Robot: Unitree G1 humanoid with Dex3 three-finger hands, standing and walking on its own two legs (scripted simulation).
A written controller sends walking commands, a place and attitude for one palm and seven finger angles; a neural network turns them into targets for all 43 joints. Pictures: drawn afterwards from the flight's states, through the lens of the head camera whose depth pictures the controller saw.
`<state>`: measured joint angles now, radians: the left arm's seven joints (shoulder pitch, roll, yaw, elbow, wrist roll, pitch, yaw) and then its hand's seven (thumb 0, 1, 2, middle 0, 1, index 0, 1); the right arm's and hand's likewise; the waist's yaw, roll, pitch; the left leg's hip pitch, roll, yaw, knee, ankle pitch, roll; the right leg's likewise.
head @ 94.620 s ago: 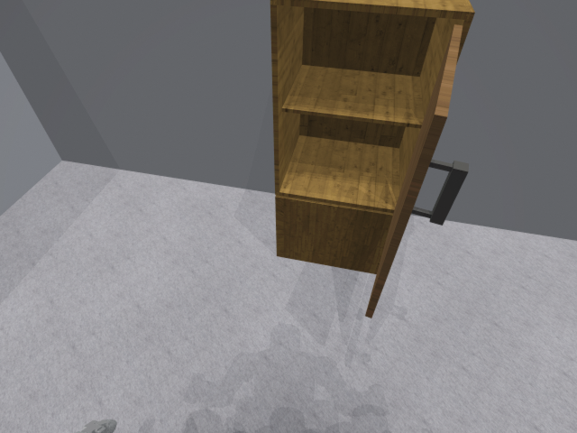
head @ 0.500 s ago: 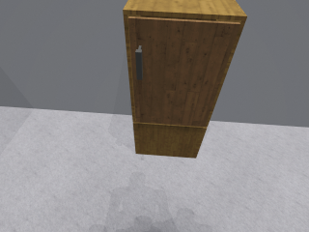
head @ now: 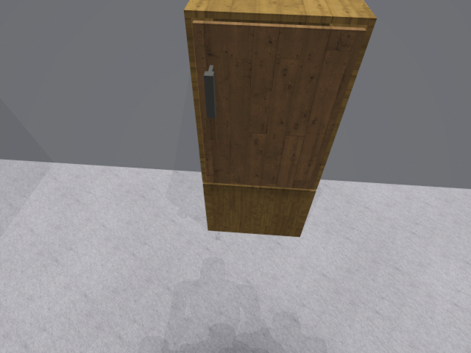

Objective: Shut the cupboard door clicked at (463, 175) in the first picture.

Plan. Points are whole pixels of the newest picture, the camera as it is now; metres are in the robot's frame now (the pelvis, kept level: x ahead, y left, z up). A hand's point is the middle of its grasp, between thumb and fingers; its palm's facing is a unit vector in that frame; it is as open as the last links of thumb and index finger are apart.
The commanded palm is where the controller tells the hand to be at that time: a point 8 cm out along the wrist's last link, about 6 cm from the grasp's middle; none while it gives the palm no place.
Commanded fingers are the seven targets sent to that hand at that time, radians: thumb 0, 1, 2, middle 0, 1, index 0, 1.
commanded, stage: look to check the result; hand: left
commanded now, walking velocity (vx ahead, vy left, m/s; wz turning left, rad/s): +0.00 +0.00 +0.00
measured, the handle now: (211, 91) +0.76 +0.11 +0.05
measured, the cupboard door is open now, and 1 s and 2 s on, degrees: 0 0 0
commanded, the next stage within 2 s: stand and wait in 0.10 s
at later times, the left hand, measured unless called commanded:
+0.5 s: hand out of the picture -0.01 +0.14 -0.18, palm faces +0.03 -0.99 -0.16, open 7.4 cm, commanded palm none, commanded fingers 0.00 0.90 0.90 -0.20 -0.30 -0.20 -0.30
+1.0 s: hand out of the picture +0.00 +0.13 -0.18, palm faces +0.04 -0.99 -0.16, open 7.4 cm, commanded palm none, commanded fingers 0.00 0.90 0.90 -0.20 -0.30 -0.20 -0.30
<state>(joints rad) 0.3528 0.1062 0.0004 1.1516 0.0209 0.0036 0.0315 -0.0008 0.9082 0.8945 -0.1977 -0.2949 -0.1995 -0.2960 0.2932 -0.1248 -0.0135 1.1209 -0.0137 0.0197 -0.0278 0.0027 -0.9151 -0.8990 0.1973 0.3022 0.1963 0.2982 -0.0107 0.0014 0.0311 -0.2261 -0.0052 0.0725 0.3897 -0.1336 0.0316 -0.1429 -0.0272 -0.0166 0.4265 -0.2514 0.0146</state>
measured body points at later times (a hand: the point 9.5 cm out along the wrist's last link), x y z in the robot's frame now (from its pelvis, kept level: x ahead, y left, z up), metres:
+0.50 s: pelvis +0.02 -0.01 +0.00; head +0.03 -0.01 +0.45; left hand -0.01 +0.19 -0.16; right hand +0.00 -0.22 -0.16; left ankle +0.05 +0.10 -0.74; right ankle -0.01 -0.13 -0.74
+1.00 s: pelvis +0.04 -0.02 +0.00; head +0.05 -0.02 +0.45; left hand +0.00 +0.19 -0.16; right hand +0.03 -0.24 -0.16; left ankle +0.05 +0.10 -0.74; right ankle -0.01 -0.13 -0.74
